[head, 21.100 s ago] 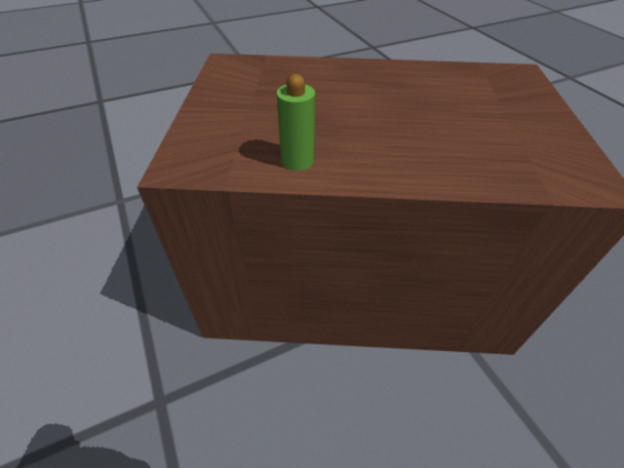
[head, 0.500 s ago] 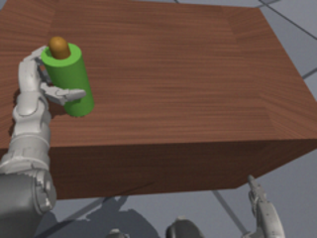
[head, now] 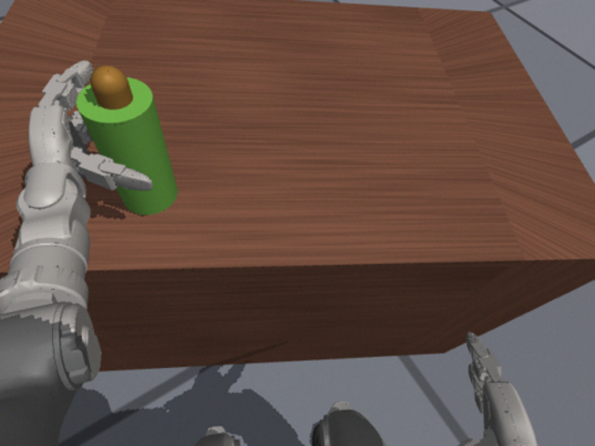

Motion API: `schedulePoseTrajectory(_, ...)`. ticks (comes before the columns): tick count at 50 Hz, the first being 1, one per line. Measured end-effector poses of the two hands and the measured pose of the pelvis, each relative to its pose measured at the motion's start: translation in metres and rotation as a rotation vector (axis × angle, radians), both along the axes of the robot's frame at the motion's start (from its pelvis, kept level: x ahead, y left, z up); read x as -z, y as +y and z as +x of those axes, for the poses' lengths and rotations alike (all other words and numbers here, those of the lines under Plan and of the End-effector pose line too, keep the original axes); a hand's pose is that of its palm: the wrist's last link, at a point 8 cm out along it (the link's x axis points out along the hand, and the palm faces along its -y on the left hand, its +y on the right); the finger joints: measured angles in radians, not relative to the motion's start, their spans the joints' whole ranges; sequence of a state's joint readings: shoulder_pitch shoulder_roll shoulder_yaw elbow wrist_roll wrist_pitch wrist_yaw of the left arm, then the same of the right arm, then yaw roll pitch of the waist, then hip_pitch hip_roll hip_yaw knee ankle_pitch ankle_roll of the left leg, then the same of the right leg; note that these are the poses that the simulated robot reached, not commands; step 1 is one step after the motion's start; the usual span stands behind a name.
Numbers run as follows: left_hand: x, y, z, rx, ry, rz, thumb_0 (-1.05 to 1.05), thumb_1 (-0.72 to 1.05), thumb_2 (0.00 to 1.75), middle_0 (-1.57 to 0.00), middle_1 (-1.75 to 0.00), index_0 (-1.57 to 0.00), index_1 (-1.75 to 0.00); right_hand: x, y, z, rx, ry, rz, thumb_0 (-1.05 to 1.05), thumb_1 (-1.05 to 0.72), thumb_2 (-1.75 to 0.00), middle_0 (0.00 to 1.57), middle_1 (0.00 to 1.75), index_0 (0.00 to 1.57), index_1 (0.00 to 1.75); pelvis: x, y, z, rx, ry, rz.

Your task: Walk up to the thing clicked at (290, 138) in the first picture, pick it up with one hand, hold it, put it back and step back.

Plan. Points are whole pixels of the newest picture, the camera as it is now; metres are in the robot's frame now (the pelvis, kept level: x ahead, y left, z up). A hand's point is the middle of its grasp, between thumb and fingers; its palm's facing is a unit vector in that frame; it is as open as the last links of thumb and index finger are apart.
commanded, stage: withdraw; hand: left
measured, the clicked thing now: (131, 142) +0.50 +0.18 +0.09
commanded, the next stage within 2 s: rise in 0.28 s
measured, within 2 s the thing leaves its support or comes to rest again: neither
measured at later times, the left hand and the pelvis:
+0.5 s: hand out of the picture +0.50 +0.28 +0.19, palm faces +0.21 -0.96 -0.16, open 17.7 cm; pelvis +0.02 +0.00 +0.03, yaw +0 degrees
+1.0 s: hand out of the picture +0.36 +0.31 +0.16, palm faces +0.36 -0.86 -0.37, open 17.6 cm; pelvis +0.04 +0.01 +0.04, yaw +1 degrees
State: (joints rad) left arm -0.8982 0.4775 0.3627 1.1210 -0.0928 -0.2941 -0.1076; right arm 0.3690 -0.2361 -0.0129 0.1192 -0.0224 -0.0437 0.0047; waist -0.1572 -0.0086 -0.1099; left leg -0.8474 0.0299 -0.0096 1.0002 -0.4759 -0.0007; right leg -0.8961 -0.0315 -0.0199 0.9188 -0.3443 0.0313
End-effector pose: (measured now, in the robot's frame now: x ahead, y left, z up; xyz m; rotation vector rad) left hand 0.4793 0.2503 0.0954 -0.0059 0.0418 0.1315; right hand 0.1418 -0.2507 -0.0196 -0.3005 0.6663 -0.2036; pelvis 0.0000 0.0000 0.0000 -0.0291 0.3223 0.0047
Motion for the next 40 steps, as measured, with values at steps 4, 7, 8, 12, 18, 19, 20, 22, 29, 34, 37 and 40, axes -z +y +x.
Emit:
schedulePoseTrajectory(4, -0.002, 0.002, 0.0, -0.004, -0.004, 0.006, -0.01, -0.61, 0.1, -0.18, -0.15, -0.19, -0.15, -0.001, -0.001, 0.001, 0.007, -0.001, 0.0, -0.01, 0.53, -0.05, 0.06, 0.05, 0.06, 0.06, -0.001, 0.0, 0.002, 0.001, -0.001, 0.0)
schedulePoseTrajectory(7, -0.011, 0.007, 0.001, -0.012, -0.019, 0.014, -0.01, -0.61, 0.08, -0.13, -0.11, -0.14, -0.11, -0.004, -0.003, 0.001, 0.021, -0.005, 0.001, -0.01, 0.53, -0.05, 0.06, 0.05, 0.06, 0.06, -0.003, 0.0, 0.004, 0.003, -0.01, 0.0)
schedulePoseTrajectory(8, -0.016, 0.009, 0.001, -0.018, -0.027, 0.017, -0.01, -0.61, 0.07, -0.11, -0.11, -0.13, -0.1, -0.005, -0.003, 0.002, 0.026, -0.006, 0.002, -0.01, 0.53, -0.05, 0.06, 0.05, 0.06, 0.06, -0.004, 0.0, 0.006, 0.004, -0.015, -0.001)
schedulePoseTrajectory(12, -0.048, 0.024, 0.003, -0.047, -0.068, 0.025, -0.02, -0.61, 0.05, -0.08, -0.08, -0.09, -0.07, -0.009, -0.004, 0.005, 0.043, -0.013, 0.013, -0.01, 0.52, -0.05, 0.06, 0.05, 0.06, 0.06, -0.01, 0.0, 0.01, 0.004, -0.036, -0.001)
schedulePoseTrajectory(18, -0.097, 0.053, 0.003, -0.069, -0.068, 0.042, -0.02, -0.61, 0.03, -0.06, -0.06, -0.08, -0.05, -0.007, -0.005, 0.007, 0.062, -0.007, 0.045, -0.01, 0.52, -0.05, 0.06, 0.05, 0.06, 0.06, -0.019, 0.0, 0.017, 0.006, -0.061, -0.001)
schedulePoseTrajectory(19, -0.101, 0.057, 0.002, -0.065, -0.059, 0.044, -0.02, -0.61, 0.02, -0.05, -0.05, -0.07, -0.04, -0.006, -0.004, 0.007, 0.061, -0.002, 0.053, -0.01, 0.52, -0.05, 0.06, 0.05, 0.06, 0.06, -0.02, 0.001, 0.018, 0.006, -0.063, -0.001)
schedulePoseTrajectory(20, -0.105, 0.061, 0.0, -0.062, -0.049, 0.041, -0.01, -0.61, 0.02, -0.05, -0.05, -0.07, -0.04, -0.004, -0.003, 0.008, 0.059, 0.002, 0.061, -0.01, 0.52, -0.05, 0.06, 0.05, 0.06, 0.06, -0.021, 0.001, 0.018, 0.006, -0.065, 0.0)
schedulePoseTrajectory(22, -0.109, 0.066, -0.003, -0.058, -0.019, 0.074, -0.01, -0.61, 0.02, -0.05, -0.05, -0.07, -0.04, -0.001, 0.0, 0.009, 0.052, 0.012, 0.077, -0.01, 0.53, -0.05, 0.05, 0.05, 0.06, 0.06, -0.023, 0.001, 0.019, 0.005, -0.07, 0.002)
schedulePoseTrajectory(29, -0.099, 0.094, -0.022, -0.159, 0.128, 0.208, -0.01, -0.59, 0.03, -0.06, -0.06, -0.07, -0.05, -0.004, 0.003, 0.014, 0.028, 0.04, 0.102, -0.01, 0.55, -0.05, 0.05, 0.05, 0.06, 0.06, -0.031, 0.002, 0.024, 0.007, -0.095, 0.01)
schedulePoseTrajectory(34, -0.096, 0.124, -0.043, -0.269, 0.154, 0.231, -0.01, -0.58, 0.04, -0.06, -0.06, -0.07, -0.06, -0.007, -0.001, 0.016, 0.026, 0.057, 0.091, -0.01, 0.55, -0.05, 0.05, 0.05, 0.06, 0.06, -0.036, 0.001, 0.027, 0.005, -0.113, 0.01)
schedulePoseTrajectory(37, -0.095, 0.139, -0.058, -0.317, 0.156, 0.257, -0.01, -0.58, 0.03, -0.06, -0.05, -0.06, -0.05, -0.003, 0.002, 0.017, 0.016, 0.081, 0.101, -0.01, 0.54, -0.06, 0.05, 0.05, 0.06, 0.06, -0.037, 0.002, 0.03, 0.002, -0.118, 0.007)
schedulePoseTrajectory(40, -0.092, 0.144, -0.076, -0.336, 0.158, 0.295, -0.01, -0.58, 0.03, -0.06, -0.04, -0.06, -0.05, 0.001, 0.01, 0.021, -0.005, 0.094, 0.125, -0.01, 0.53, -0.06, 0.05, 0.05, 0.06, 0.06, -0.039, 0.003, 0.032, -0.002, -0.128, 0.003)
